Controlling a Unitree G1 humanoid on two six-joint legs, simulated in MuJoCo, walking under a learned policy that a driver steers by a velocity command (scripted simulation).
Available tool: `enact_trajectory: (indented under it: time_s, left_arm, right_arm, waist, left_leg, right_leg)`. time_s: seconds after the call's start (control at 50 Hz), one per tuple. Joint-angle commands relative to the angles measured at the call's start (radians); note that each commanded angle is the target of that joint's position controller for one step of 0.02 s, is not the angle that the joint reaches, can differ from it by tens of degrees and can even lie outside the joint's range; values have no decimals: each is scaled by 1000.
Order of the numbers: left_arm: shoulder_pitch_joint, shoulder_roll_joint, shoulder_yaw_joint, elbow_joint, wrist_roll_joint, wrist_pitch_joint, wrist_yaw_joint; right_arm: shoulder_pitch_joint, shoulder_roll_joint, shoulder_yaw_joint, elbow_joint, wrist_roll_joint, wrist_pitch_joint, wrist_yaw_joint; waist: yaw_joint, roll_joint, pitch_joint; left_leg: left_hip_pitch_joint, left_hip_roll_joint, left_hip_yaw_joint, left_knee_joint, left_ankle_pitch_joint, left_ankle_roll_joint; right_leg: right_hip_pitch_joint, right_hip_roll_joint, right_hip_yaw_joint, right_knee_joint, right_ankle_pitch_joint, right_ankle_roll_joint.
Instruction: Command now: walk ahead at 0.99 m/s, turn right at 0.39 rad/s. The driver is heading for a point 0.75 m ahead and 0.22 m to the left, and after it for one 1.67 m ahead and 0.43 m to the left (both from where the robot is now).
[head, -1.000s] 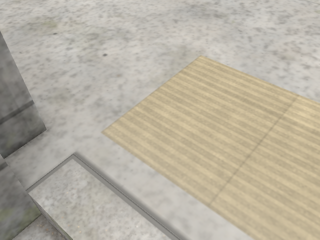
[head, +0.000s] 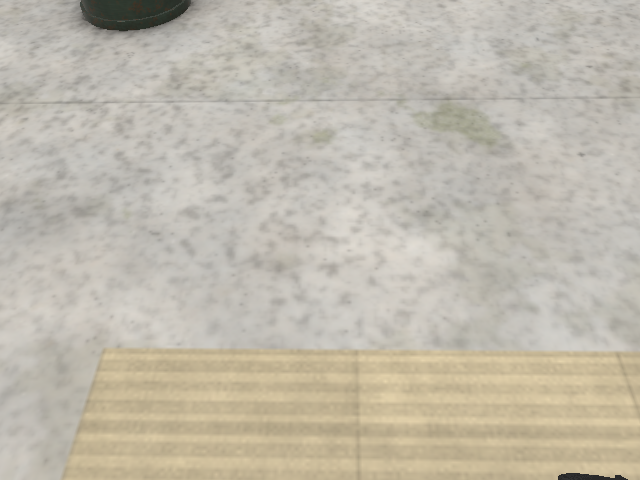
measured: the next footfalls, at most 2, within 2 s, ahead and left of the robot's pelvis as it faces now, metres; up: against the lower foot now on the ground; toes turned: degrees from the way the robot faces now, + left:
left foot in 0.40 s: +0.57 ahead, +0.15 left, +0.00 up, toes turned +9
right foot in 0.82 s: +1.00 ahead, +0.11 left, +0.00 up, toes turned +41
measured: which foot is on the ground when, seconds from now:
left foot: up 0.00-0.38, down 0.40-0.84, up 0.86-1.00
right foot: down 0.00-0.38, up 0.40-0.80, down 0.82-1.00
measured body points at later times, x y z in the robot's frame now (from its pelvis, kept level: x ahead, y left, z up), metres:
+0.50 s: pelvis +0.44 +0.10 +0.00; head +0.47 +0.08 +0.45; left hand +0.51 +0.37 -0.09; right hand +0.59 -0.16 -0.12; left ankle +0.53 +0.14 -0.70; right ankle +0.25 -0.08 -0.53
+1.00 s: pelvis +0.88 +0.19 +0.04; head +0.89 +0.21 +0.49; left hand +0.76 +0.46 -0.07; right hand +1.18 +0.10 -0.04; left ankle +0.78 +0.25 -0.59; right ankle +0.97 +0.08 -0.70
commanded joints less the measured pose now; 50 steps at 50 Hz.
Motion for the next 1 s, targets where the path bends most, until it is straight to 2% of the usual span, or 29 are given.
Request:
enact_trajectory:
  time_s: [0.02, 0.06, 0.1, 0.18, 0.26, 0.34, 0.36, 0.38, 0.4, 0.42, 0.44, 0.46, 0.48, 0.5, 0.56, 0.64, 0.7, 0.76, 0.78, 0.8, 0.82, 0.84, 0.86, 0.88, 0.9, 0.92, 0.94, 0.96, 1.0]
  left_arm:
    - [-115, 67, -20, -135, 14, -91, 2]
    - [-136, 38, -40, -119, 30, -106, 25]
    - [-49, 38, -51, -72, 29, -106, 45]
    - [75, 24, -73, -1, 35, -108, 79]
    - [81, 49, -76, 45, 39, -106, 102]
    - [31, 153, -50, 43, 58, -74, 114]
    - [-4, 175, -36, 30, 71, -59, 129]
    - [-89, 187, -26, 4, 87, -51, 133]
    - [-244, 220, -10, -47, 72, -55, 126]
    - [-288, 1, -63, -89, 86, -94, 84]
    - [-92, -92, -103, -165, 0, -136, 58]
    - [-177, 29, -90, -188, -18, -166, 49]
    - [-266, 69, -80, -219, -31, -177, 50]
    - [-283, 59, -80, -219, -8, -173, 57]
    - [-246, 71, -69, -218, 22, -132, 77]
    - [-471, 24, -88, -303, 57, -122, 90]
    - [-578, -6, -84, -342, 18, -123, 84]
    - [-592, 74, -42, -353, -24, -130, 88]
    - [-546, 109, -22, -345, -30, -137, 90]
    - [-413, 140, 1, -319, -34, -145, 91]
    - [-142, 165, 15, -270, -34, -141, 94]
    - [66, 222, 24, -233, -15, -129, 96]
    - [26, 257, 28, -207, 10, -134, 72]
    - [-40, 115, 9, -233, 11, -122, 78]
    - [-50, 70, -2, -200, 7, -107, 82]
    - [-45, 82, -5, -170, 21, -98, 72]
    - [-52, 74, -11, -144, 26, -100, 62]
    - [-64, 35, -27, -121, 26, -102, 54]
    - [-83, -15, -46, -97, -13, -99, 38]
  right_arm:
    - [24, -9, 16, -125, -9, -20, 15]
    - [51, -20, 11, -94, -5, 26, 6]
    - [6, -8, 18, -96, 0, 51, -2]
    - [-234, -33, 11, -148, 0, 40, 12]
    - [-314, -4, 10, -152, 12, 19, 60]
    - [-206, -64, -28, -127, 17, 20, 95]
    - [-77, -106, -51, -97, 28, 34, 95]
    - [193, -183, -83, -21, 31, 56, 86]
    - [493, -230, -105, 67, 16, 74, 66]
    - [522, -183, -72, 128, -16, 94, 43]
    - [407, -173, -64, 64, -75, 60, 44]
    - [397, -134, -76, 33, -67, 57, 37]
    - [358, -116, -72, 24, -54, 42, 37]
    - [266, -108, -66, 7, -40, 30, 48]
    - [161, -98, -59, -17, -29, 18, 40]
    - [202, -94, -48, 18, 0, 34, -3]
    - [272, -117, -55, 53, 10, 51, -8]
    - [282, -112, -62, 72, 15, 53, -16]
    - [266, -117, -67, 69, 9, 55, -17]
    - [230, -128, -71, 58, -1, 59, -14]
    - [160, -105, -58, 20, -33, 63, -6]
    - [206, 20, -22, -17, -61, 61, 1]
    - [348, 8, 1, -62, 27, 49, 5]
    - [293, -67, -11, -16, 36, 60, -7]
    - [167, -89, -12, -34, 0, 60, -1]
    - [56, -58, -6, -67, -31, 52, 3]
    - [-5, -30, -2, -99, -42, 42, 7]
    - [-12, -5, 5, -115, -31, 39, 16]
    - [-1, 11, 15, -123, -33, 38, 20]
  waist:
    - [-135, 126, 10]
    - [-140, 108, 24]
    - [-91, 51, 71]
    - [41, 0, 114]
    - [65, -66, 127]
    - [-38, -216, 51]
    - [-126, -260, -10]
    - [-258, -268, -111]
    - [-417, -197, -195]
    - [-314, 183, -151]
    - [-117, 393, -336]
    - [-192, 202, -352]
    - [-157, 6, -216]
    - [-79, -164, -112]
    - [11, -124, 12]
    - [-60, -43, 83]
    - [-141, 51, 15]
    - [-140, 91, -5]
    - [-106, 100, -37]
    - [-19, 104, -125]
    - [115, 122, -300]
    - [118, -113, -457]
    - [18, -594, -527]
    - [63, -406, -332]
    - [79, -232, -170]
    - [68, -45, -76]
    - [37, -11, -6]
    - [-9, -49, 22]
    - [-69, -89, 44]
  left_leg:
    - [-491, 49, -70, 26, 112, 9]
    - [-490, 104, -66, -6, 161, -16]
    - [-606, 118, -52, -44, 224, -46]
    - [-653, 63, 14, -421, 432, -51]
    - [-504, -1, 128, -774, 617, -31]
    - [-285, -166, 271, -913, 504, 35]
    - [-168, -196, 283, -898, 435, 50]
    - [57, -193, 240, -884, 410, 86]
    - [414, -116, 101, -991, 523, 136]
    - [645, -25, -54, -812, 484, 144]
    - [819, 112, -583, -947, 92, 359]
    - [796, 149, -757, -1214, -183, 362]
    - [640, 138, -731, -1295, -238, 318]
    - [423, 111, -678, -1322, -191, 283]
    - [79, 2, -512, -1351, 19, 294]
    - [-164, -115, -300, -1327, 281, 234]
    - [-166, -147, -312, -1289, 239, 167]
    - [49, -110, -411, -1173, 231, 135]
    - [118, -102, -423, -1081, 368, 117]
    - [152, -116, -392, -912, 527, 85]
    - [44, -115, -343, -637, 553, 52]
    - [-208, -195, -235, -296, 20, 30]
    - [-489, -165, -164, -57, -204, 16]
    - [-585, -76, -138, -3, -87, 17]
    - [-583, -63, -90, -25, -17, 17]
    - [-544, -52, -69, -55, -15, 22]
    - [-523, -38, -86, -118, -12, 28]
    - [-485, -16, -87, -170, -26, 31]
    - [-464, 20, -56, -304, -43, 16]
  right_leg:
    - [174, -355, 804, -562, -276, -137]
    - [56, -310, 619, -554, -210, -103]
    - [66, -299, 494, -576, -120, -88]
    - [185, -242, 220, -646, 156, 25]
    - [351, -227, 40, -722, 453, 127]
    - [619, -264, -54, -524, 1394, 189]
    - [644, -290, -45, -379, 1592, 189]
    - [605, -297, -33, -119, 1727, 188]
    - [380, -249, -34, 278, 1595, 193]
    - [-72, -50, 47, 747, -10, 179]
    - [-390, 15, 285, 1007, -230, 182]
    - [-443, -14, 326, 948, -85, 129]
    - [-451, -59, 320, 826, 10, 99]
    - [-383, -99, 310, 715, 74, 97]
    - [-276, -164, 305, 550, 106, 163]
    - [-136, -152, 191, 114, 312, 225]
    - [74, -54, 158, -178, 504, 252]
    - [96, -49, 232, -347, 471, 247]
    - [138, -43, 233, -369, 424, 227]
    - [274, -57, 226, -373, 396, 196]
    - [582, -163, 280, -245, 296, 143]
    - [913, -367, 578, -240, 36, 60]
    - [1011, -584, 1170, -464, -371, -94]
    - [888, -497, 1101, -512, -556, -65]
    - [719, -424, 889, -517, -348, -25]
    - [568, -366, 769, -525, -145, -15]
    - [458, -333, 700, -539, -31, -27]
    - [375, -311, 653, -562, 28, -36]
    - [292, -270, 596, -585, 120, -54]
